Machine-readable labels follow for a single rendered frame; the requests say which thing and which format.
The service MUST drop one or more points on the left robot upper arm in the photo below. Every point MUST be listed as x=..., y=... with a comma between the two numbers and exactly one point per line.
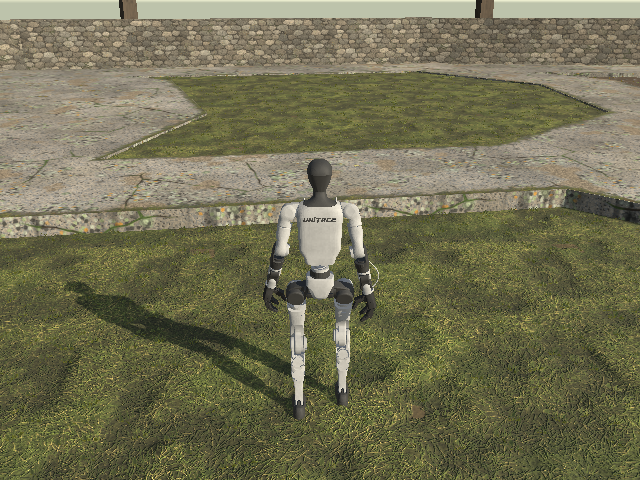
x=288, y=212

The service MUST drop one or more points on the robot right hand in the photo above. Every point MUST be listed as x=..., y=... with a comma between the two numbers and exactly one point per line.
x=370, y=305

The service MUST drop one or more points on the robot left hand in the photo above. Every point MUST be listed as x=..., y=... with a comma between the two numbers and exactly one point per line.
x=268, y=297

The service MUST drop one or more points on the left robot foot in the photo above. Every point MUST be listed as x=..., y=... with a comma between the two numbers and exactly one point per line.
x=299, y=410

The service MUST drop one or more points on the robot left forearm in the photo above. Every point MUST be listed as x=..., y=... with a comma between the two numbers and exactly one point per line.
x=274, y=270

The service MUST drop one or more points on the robot right forearm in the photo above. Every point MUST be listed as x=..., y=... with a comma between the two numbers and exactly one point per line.
x=363, y=272

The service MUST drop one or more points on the left robot thigh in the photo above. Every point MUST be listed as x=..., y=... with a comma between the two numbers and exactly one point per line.
x=296, y=305

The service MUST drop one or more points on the right robot upper arm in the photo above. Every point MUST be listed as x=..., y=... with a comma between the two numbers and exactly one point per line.
x=351, y=212

